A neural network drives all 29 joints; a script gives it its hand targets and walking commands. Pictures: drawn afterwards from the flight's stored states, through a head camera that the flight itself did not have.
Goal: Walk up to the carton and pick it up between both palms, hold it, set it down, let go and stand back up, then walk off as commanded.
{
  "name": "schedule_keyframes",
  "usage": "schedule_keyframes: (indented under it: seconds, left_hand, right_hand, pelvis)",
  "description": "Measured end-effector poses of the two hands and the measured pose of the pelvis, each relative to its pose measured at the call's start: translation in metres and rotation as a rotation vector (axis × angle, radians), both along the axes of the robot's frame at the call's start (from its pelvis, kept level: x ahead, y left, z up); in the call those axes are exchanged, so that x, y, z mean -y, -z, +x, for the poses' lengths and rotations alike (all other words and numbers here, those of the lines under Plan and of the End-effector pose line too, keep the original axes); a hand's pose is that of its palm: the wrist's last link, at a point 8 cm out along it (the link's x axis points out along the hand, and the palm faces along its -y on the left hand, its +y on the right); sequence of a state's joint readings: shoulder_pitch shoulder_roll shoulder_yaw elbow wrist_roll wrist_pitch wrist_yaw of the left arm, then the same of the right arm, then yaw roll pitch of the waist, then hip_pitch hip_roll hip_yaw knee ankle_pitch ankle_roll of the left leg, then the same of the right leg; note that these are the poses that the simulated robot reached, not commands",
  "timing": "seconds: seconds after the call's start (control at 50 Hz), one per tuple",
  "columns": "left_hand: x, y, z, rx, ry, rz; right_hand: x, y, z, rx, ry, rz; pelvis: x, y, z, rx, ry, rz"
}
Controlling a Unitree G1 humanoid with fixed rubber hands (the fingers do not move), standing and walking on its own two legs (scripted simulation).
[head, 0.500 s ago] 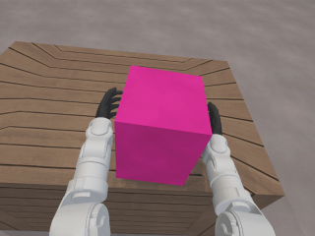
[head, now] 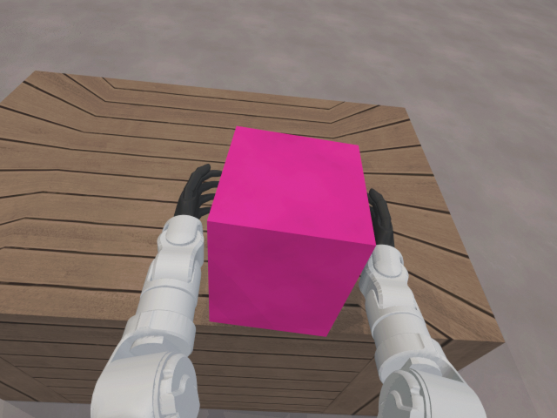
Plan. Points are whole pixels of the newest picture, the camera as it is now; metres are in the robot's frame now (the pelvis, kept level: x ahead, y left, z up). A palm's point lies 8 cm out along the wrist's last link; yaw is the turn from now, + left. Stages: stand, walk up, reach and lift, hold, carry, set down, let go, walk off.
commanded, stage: set down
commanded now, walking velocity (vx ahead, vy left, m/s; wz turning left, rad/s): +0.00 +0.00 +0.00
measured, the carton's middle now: (282, 234) +0.41 +0.03 +0.03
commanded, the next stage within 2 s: none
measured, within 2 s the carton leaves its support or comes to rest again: rests again in 0.32 s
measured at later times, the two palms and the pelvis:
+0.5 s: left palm (188, 222) +0.39 +0.17 +0.06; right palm (375, 244) +0.38 -0.12 +0.06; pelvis -0.01 +0.00 +0.00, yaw -1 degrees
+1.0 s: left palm (188, 223) +0.39 +0.17 +0.06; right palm (375, 245) +0.39 -0.12 +0.06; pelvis +0.00 +0.00 +0.00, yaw -1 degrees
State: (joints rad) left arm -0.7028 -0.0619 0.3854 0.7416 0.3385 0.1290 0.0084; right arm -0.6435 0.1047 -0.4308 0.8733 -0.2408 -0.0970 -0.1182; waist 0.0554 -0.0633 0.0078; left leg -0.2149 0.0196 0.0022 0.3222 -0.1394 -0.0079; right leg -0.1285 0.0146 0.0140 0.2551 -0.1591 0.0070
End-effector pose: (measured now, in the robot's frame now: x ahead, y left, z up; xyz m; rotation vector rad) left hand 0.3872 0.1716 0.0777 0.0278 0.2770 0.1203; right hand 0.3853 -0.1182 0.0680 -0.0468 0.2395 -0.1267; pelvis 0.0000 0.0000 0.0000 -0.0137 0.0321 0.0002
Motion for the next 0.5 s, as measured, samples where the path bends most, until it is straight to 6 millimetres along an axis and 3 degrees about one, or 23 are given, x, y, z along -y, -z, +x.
schedule_keyframes:
  seconds: [0.12, 0.5]
  left_hand:
    - [0.001, 0.005, -0.004, 0.017, 0.009, -0.001]
    - [-0.003, 0.014, -0.002, 0.035, -0.004, -0.024]
  right_hand:
    - [0.001, 0.005, -0.007, 0.019, 0.011, 0.003]
    - [-0.003, 0.007, -0.001, 0.047, 0.001, 0.000]
  pelvis:
    - [0.000, 0.000, -0.004, -0.019, 0.012, 0.001]
    - [-0.003, 0.000, -0.006, -0.046, 0.018, 0.005]
